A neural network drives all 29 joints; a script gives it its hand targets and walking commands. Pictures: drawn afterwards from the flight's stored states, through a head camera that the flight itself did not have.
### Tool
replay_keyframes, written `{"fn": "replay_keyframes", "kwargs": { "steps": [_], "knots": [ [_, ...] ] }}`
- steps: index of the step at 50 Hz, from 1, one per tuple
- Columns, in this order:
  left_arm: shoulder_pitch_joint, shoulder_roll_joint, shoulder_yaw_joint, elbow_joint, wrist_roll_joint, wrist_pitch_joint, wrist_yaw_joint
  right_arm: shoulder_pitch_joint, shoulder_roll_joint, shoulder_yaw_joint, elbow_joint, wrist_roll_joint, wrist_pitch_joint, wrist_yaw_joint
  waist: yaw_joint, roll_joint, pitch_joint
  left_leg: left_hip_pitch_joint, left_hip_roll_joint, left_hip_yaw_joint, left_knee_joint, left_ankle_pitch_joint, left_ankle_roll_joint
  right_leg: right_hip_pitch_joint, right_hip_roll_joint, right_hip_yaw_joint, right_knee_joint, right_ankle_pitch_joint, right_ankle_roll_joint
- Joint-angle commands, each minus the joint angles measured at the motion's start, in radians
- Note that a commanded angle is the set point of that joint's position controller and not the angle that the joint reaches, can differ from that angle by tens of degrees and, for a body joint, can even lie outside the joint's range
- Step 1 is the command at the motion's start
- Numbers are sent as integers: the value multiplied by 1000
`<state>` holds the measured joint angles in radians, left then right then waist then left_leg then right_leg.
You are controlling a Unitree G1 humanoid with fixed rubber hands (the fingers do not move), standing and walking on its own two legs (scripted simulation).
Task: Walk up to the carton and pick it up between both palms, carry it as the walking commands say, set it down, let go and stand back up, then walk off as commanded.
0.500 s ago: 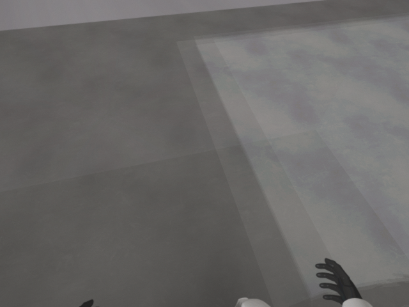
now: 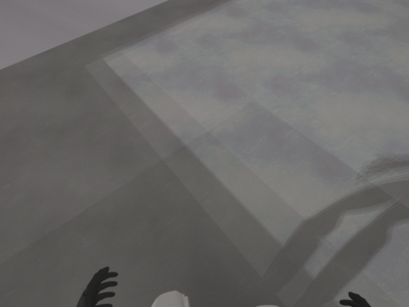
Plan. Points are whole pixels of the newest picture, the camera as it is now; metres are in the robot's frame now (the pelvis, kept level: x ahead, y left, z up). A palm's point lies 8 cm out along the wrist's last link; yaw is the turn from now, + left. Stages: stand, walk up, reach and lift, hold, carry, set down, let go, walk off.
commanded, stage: stand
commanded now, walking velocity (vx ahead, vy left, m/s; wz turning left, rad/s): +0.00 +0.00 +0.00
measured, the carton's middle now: out of the picture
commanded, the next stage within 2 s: walk off in 1.26 s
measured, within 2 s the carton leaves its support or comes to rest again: neither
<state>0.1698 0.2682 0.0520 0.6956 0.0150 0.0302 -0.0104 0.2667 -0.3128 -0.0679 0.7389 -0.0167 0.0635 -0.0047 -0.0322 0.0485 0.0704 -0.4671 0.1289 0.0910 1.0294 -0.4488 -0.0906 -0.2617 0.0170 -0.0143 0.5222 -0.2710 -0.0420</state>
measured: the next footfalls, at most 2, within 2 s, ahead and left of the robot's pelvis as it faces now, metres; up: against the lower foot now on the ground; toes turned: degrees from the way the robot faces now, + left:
left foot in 0.30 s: +0.04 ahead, +0.13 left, +0.00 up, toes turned +0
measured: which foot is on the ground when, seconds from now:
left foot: up 0.00-0.28, down 0.30-1.00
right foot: down 0.00-1.00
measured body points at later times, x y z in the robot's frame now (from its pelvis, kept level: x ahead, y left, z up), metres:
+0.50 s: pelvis -0.01 +0.03 +0.00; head +0.00 +0.04 +0.45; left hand +0.09 +0.27 -0.14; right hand +0.08 -0.22 -0.11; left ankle +0.00 +0.13 -0.74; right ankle +0.00 -0.10 -0.74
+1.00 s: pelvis +0.00 +0.03 +0.01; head +0.00 +0.03 +0.46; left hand +0.03 +0.26 -0.15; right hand +0.00 -0.22 -0.14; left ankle +0.00 +0.13 -0.74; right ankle +0.00 -0.10 -0.74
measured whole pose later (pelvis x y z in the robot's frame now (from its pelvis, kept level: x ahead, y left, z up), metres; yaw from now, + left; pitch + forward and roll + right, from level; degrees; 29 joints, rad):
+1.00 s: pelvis +0.00 +0.03 +0.01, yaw -4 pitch -2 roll +0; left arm 0.26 0.19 0.01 1.11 0.01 0.00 0.03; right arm 0.28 -0.20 -0.01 1.03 -0.01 0.00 -0.02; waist -0.01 0.00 0.04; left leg -0.14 0.02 0.08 0.39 -0.22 0.01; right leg -0.15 0.01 0.03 0.37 -0.19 0.01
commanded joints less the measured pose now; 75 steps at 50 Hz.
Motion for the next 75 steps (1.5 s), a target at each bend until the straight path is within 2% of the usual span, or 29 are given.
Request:
{"fn": "replay_keyframes", "kwargs": {
  "steps": [1, 3, 6, 9, 11, 13, 14, 15, 16, 17, 18, 20, 21, 23, 27, 30, 35, 50, 72, 74, 75],
  "knots": [
    [7, 140, 29, -45, 2, -12, 17, 30, -77, -18, -48, -5, -11, 5, 17, -206, -119, -61, -15, -50, 85, 99, -4, 114, -214, 172, -175, 542, -100],
    [28, 143, 24, -33, 4, -19, 13, 20, -58, -15, -45, -1, -7, 8, 24, -184, -122, -44, -27, -50, 36, 111, -2, 110, -213, 176, -186, 486, -102],
    [64, 143, 19, -10, 9, -21, 12, -21, -37, -10, -47, 0, 1, 7, 48, -206, -90, -25, -48, -51, -101, 80, 2, 106, -222, 215, -209, 358, -116],
    [65, 145, 16, 3, 12, -21, 8, -43, -15, -3, -42, 4, 0, 6, 54, -224, -78, 68, -75, -39, -243, 43, 24, 64, -219, 237, -205, 265, -126],
    [63, 142, 14, 13, 14, -22, 6, -39, -7, -2, -33, 9, -5, 1, 51, -226, -79, 128, -96, -32, -330, 32, 45, 46, -223, 266, -188, 275, -132],
    [48, 133, 9, 26, 7, -21, 8, -3, 8, 1, -12, 10, -19, -9, 25, -186, -92, 242, -110, -20, -515, 123, 64, 25, -211, 270, -138, 318, -111],
    [53, 115, 3, 35, -1, -22, 11, 28, 14, 5, -1, 6, -32, -14, 4, -147, -100, 348, -89, -41, -661, 259, 70, -20, -198, 269, -117, 303, -78],
    [77, 72, -9, 39, -6, -28, 14, 56, -15, 6, 7, -7, -50, -20, 5, -89, -127, 451, 12, -140, -723, 306, 77, -75, -163, 256, -89, 211, -33],
    [113, 16, -23, 35, -15, -31, 12, 12, -101, -1, -7, -16, -62, -20, 58, 90, -123, 462, 179, -300, -753, 390, 122, -140, -54, 146, -21, 22, 14],
    [75, 44, -17, 47, -2, -18, 15, -27, -108, -5, -5, -3, -61, -11, 35, 163, -93, 291, 226, -313, -759, 380, 197, -39, -25, 73, -6, -95, 33],
    [67, 64, -12, 61, 6, -8, 9, -71, -53, 14, -9, 1, -64, -3, 51, 136, -59, 229, 181, -282, -770, 316, 202, 18, -25, 71, 1, -70, 39],
    [68, 54, -14, 89, 8, -6, -3, -84, -38, 22, 0, 0, -65, -4, 52, 139, -21, 190, 98, -202, -760, 258, 159, 70, -22, 61, -68, 64, 39],
    [81, 61, -12, 100, 13, -10, -7, -66, -40, 20, 7, 6, -67, -6, 49, 133, -27, 193, 76, -185, -750, 257, 145, 97, -39, 68, -96, 118, 43],
    [100, 69, -9, 131, 9, -21, -4, -30, -33, 20, 20, 10, -72, -4, 36, 67, -46, 219, 40, -166, -749, 230, 122, 108, -67, 85, -119, 154, 51],
    [101, 52, -9, 188, 3, -28, 16, -33, -29, 16, 46, 9, -69, -7, 34, -15, -34, 265, 19, -147, -734, 212, 120, 86, -76, 97, -154, 175, 47],
    [103, 51, -8, 222, 1, -33, 24, -22, -21, 17, 76, 9, -70, -8, 27, -43, -39, 283, 5, -130, -719, 246, 120, 87, -85, 108, -170, 189, 41],
    [109, 48, -8, 278, -2, -36, 31, -5, -12, 20, 135, 8, -70, -10, 24, -59, -33, 292, -7, -118, -716, 261, 119, 94, -92, 117, -191, 187, 33],
    [135, 12, -25, 411, -7, -36, 43, 49, 24, 43, 283, 6, -71, -21, 27, -48, -6, 295, -19, -110, -723, 263, 115, 92, -94, 120, -210, 179, 20],
    [183, -49, -47, 483, -7, -36, 53, 106, 85, 57, 382, 5, -72, -31, 26, -49, 10, 284, -25, -111, -716, 256, 121, 62, -89, 112, -195, 167, 24],
    [207, -46, -43, 486, -2, -34, 54, 135, 63, 47, 389, -2, -68, -30, 21, -21, -12, 290, -7, -115, -719, 38, 104, 38, -82, 76, -152, -18, 40],
    [207, -44, -40, 478, 3, -31, 52, 140, 49, 40, 387, -1, -62, -29, 17, 2, 7, 271, -4, -138, -725, -133, 120, -10, -56, 51, -107, -166, 36]
  ]
}}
